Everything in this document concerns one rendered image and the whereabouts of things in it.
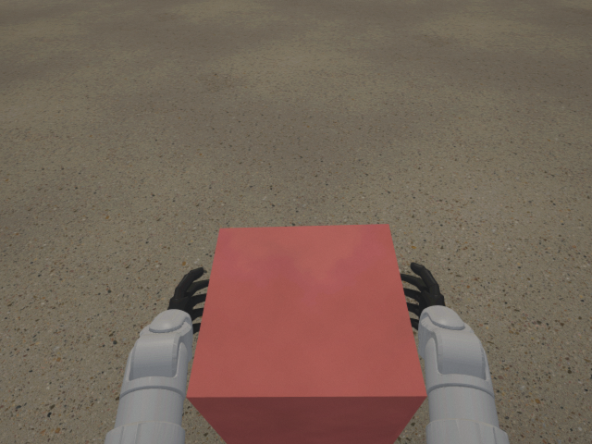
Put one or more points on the left robot hand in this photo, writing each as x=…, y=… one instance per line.
x=183, y=299

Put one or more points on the robot left forearm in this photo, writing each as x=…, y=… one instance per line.
x=154, y=384

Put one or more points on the carton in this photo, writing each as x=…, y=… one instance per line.
x=306, y=338

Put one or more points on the robot right forearm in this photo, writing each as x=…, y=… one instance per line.
x=460, y=394

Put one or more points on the right robot hand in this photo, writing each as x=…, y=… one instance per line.
x=429, y=295

